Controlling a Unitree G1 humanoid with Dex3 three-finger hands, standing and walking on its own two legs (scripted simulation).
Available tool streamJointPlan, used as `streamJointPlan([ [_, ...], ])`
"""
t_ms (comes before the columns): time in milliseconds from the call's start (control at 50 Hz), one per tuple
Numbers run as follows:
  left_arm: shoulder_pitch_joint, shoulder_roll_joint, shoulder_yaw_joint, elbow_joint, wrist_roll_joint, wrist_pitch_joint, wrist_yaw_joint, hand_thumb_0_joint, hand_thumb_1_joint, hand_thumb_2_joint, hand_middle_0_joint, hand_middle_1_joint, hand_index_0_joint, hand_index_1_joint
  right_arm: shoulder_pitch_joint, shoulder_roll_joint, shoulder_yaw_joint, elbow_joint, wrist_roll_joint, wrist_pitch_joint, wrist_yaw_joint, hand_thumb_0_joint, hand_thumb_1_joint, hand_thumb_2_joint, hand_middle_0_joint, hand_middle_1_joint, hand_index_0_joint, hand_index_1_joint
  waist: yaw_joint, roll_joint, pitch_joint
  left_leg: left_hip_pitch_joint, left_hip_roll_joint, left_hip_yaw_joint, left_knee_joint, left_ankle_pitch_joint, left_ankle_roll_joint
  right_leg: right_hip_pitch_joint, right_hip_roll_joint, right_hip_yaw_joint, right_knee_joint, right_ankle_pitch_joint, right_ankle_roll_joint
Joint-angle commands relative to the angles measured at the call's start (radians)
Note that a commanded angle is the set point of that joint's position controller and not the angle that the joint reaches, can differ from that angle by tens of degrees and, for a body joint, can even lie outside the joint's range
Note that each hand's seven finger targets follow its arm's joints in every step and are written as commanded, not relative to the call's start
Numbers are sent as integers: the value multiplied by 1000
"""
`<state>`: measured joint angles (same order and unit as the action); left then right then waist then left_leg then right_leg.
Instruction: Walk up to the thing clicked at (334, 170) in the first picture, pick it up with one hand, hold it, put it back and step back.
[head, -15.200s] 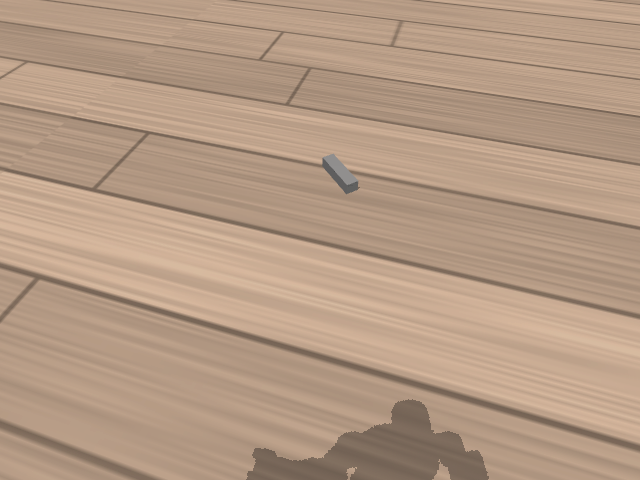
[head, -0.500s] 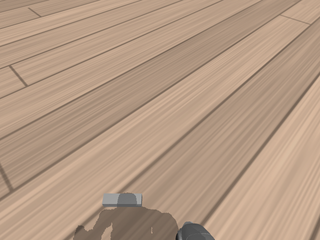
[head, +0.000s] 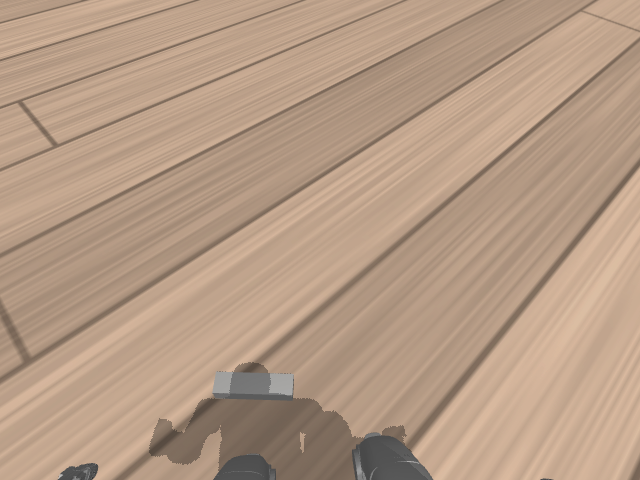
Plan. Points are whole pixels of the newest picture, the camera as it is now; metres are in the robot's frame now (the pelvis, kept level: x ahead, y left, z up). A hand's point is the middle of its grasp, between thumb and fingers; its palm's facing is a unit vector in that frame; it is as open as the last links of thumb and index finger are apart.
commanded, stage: walk up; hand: left
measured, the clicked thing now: (254, 386) +0.43 +0.17 -0.72
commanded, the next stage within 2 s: stand in 1.04 s
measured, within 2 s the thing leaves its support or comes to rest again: neither
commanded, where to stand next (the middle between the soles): +0.05 -0.02 m, yaw -1 degrees
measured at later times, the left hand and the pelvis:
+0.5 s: hand out of the picture +0.10 +0.24 -0.14, palm faces -0.06 -0.93 -0.37, open 7.4 cm; pelvis +0.02 -0.02 +0.01, yaw -2 degrees
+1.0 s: hand (137, 478) +0.14 +0.24 -0.12, palm faces -0.02 -0.95 -0.31, open 7.4 cm; pelvis +0.02 -0.01 +0.03, yaw -1 degrees
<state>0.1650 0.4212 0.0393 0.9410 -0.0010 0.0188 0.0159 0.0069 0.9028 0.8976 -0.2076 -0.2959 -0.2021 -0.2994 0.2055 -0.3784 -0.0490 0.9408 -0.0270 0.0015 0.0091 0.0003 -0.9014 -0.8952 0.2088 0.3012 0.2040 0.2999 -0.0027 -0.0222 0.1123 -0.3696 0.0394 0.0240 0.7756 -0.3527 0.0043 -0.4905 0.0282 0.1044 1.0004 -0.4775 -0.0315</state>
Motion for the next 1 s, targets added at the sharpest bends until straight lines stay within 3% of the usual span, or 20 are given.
streamJointPlan([
  [0,43,179,55,-28,0,-21,-4,0,900,900,-200,-300,-200,-300,-20,-302,-70,-66,1,-48,-30,0,-900,-900,200,300,200,300,5,185,-116,115,235,-278,-294,188,188,10,-26,-24,-36,-48,-1],
  [100,74,145,53,2,22,-35,-14,0,900,900,-200,-300,-200,-300,-16,-290,-52,-64,0,-44,-24,0,-900,-900,200,300,200,300,26,185,-110,44,188,-195,-234,150,140,273,-11,-123,-506,84,-16],
  [120,88,177,62,5,35,-47,-10,0,900,900,-200,-300,-200,-300,-2,-257,-39,-65,11,-46,-22,0,-900,-900,200,300,200,300,39,137,-136,-25,166,-165,-168,193,98,386,-59,-30,-548,149,-42],
  [140,80,251,77,-3,43,-56,-10,0,900,900,-200,-300,-200,-300,-11,-206,-25,-78,20,-49,-19,0,-900,-900,200,300,200,300,37,-67,-145,-140,41,-61,-36,81,42,414,-185,231,-566,123,-106],
  [160,37,289,79,-14,30,-52,-17,0,900,900,-200,-300,-200,-300,-46,-213,-28,-74,21,-53,-28,0,-900,-900,200,300,200,300,27,-121,-110,-77,-18,15,-12,-116,31,288,-294,332,-579,84,-193],
  [180,6,274,74,-31,26,-51,-24,0,900,900,-200,-300,-200,-300,-21,-231,-37,-54,17,-61,-29,0,-900,-900,200,300,200,300,4,-89,-86,-11,-9,-7,-10,-115,36,220,-308,311,-561,126,-206],
  [240,-72,198,43,-46,13,-42,-29,0,900,900,-200,-300,-200,-300,54,-230,-42,-6,17,-83,-27,0,-900,-900,200,300,200,300,-49,-33,-85,200,28,-83,-241,55,67,64,-175,72,-430,275,-88],
  [280,-26,166,40,-36,15,-36,-28,0,900,900,-200,-300,-200,-300,98,-327,-61,-6,11,-92,-27,0,-900,-900,200,300,200,300,-32,104,-120,259,278,-456,-385,-19,223,-14,-31,-88,-171,71,-10],
  [300,-1,191,49,-25,19,-38,-24,0,900,900,-200,-300,-200,-300,71,-347,-65,-18,13,-93,-25,0,-900,-900,200,300,200,300,-17,104,-99,225,337,-496,-385,79,276,-2,-49,-69,-146,-79,-8],
  [340,18,171,49,-16,16,-49,-24,0,900,900,-200,-300,-200,-300,19,-323,-55,-29,9,-88,-28,0,-900,-900,200,300,200,300,9,125,-91,184,288,-384,-329,233,244,56,-64,-70,-227,-75,-23],
  [380,84,151,48,20,11,-59,-24,0,900,900,-200,-300,-200,-300,-55,-272,-33,-33,19,-78,-25,0,-900,-900,200,300,200,300,56,135,-100,45,172,-183,-223,342,122,264,-79,-62,-462,207,-35],
  [400,69,190,56,15,17,-64,-22,0,900,900,-200,-300,-200,-300,-61,-221,-14,-39,30,-71,-26,0,-900,-900,200,300,200,300,46,41,-94,-16,82,-91,-119,336,52,303,-152,86,-564,300,-64],
  [420,47,247,63,5,18,-71,-20,0,900,900,-200,-300,-200,-300,-56,-189,-6,-41,32,-62,-26,0,-900,-900,200,300,200,300,28,-44,-76,-86,-14,-16,-28,125,12,302,-275,278,-637,273,-118],
  [440,7,273,63,-2,16,-68,-24,0,900,900,-200,-300,-200,-300,-48,-207,-14,-27,31,-54,-35,0,-900,-900,200,300,200,300,14,-64,-63,-34,-24,-6,-6,-141,14,235,-348,303,-627,311,-195],
  [460,-5,247,55,-10,18,-67,-25,0,900,900,-200,-300,-200,-300,-38,-209,-15,-12,30,-55,-33,0,-900,-900,200,300,200,300,6,-58,-71,-16,-22,-26,-17,-174,21,256,-338,273,-602,395,-205],
  [480,-14,228,49,-8,14,-65,-21,0,900,900,-200,-300,-200,-300,-36,-207,-13,-2,30,-56,-32,0,-900,-900,200,300,200,300,10,-73,-62,-14,-20,-33,-35,-163,24,265,-310,217,-597,426,-182],
  [540,-95,190,30,-17,8,-57,-20,0,900,900,-200,-300,-200,-300,16,-199,-13,42,29,-71,-26,0,-900,-900,200,300,200,300,-33,-95,-125,206,13,-49,-266,240,30,198,-222,45,-520,540,-75],
  [580,-76,171,27,-5,-1,-51,-20,0,900,900,-200,-300,-200,-300,-30,-243,-20,34,26,-74,-23,0,-900,-900,200,300,200,300,-2,-46,-161,213,98,-163,-279,336,70,216,-130,-22,-515,372,-22],
  [660,-113,175,26,26,4,-56,-16,0,900,900,-200,-300,-200,-300,-65,-213,-2,63,29,-60,-19,0,-900,-900,200,300,200,300,-7,-17,-140,163,46,-80,-277,307,32,309,-172,13,-608,339,-43],
  [980,-162,140,15,132,5,-41,-27,0,900,900,-200,-300,-200,-300,-154,-211,14,129,20,-62,-20,0,-900,-900,200,300,200,300,7,51,-120,181,92,-138,-478,216,32,390,-135,-51,-701,282,0],
])
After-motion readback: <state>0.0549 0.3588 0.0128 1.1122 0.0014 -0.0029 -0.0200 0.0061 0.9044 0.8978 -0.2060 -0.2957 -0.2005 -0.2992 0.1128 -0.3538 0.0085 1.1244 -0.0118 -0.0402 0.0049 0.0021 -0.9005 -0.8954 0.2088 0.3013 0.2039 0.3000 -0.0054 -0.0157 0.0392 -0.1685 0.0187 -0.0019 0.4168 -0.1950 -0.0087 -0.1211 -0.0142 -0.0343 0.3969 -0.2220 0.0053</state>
